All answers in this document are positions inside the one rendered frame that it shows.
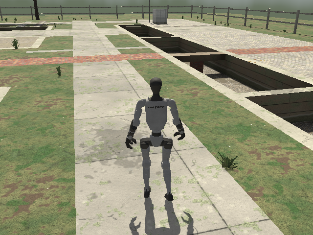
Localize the robot left shin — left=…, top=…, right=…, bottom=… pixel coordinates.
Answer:
left=142, top=160, right=150, bottom=191

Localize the left robot thigh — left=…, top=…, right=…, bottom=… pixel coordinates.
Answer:
left=140, top=136, right=151, bottom=168

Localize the right robot upper arm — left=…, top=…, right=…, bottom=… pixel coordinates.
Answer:
left=166, top=98, right=180, bottom=125

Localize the right robot forearm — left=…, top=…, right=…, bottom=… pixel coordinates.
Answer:
left=176, top=118, right=184, bottom=134

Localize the left robot forearm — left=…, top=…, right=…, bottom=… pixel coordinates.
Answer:
left=127, top=119, right=137, bottom=140

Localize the robot right hand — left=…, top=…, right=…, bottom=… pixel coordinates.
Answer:
left=174, top=132, right=185, bottom=140

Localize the robot left hand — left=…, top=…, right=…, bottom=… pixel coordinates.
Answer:
left=125, top=138, right=136, bottom=149

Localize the left robot upper arm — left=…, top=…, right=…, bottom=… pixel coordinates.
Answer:
left=132, top=99, right=146, bottom=127

